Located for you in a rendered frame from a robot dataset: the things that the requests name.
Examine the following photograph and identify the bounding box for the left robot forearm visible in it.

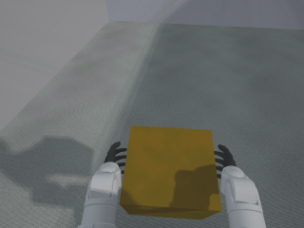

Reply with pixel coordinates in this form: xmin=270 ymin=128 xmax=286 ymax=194
xmin=77 ymin=161 xmax=122 ymax=228

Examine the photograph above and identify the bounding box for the left robot hand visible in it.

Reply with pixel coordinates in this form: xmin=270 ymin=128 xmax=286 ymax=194
xmin=104 ymin=142 xmax=127 ymax=174

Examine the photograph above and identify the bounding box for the right robot forearm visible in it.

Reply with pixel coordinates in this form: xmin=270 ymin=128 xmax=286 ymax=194
xmin=220 ymin=165 xmax=266 ymax=228

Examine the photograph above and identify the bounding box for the carton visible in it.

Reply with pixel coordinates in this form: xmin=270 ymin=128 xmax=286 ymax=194
xmin=119 ymin=125 xmax=221 ymax=220

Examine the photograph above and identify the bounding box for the right robot hand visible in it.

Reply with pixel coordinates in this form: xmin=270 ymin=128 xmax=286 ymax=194
xmin=214 ymin=144 xmax=237 ymax=179

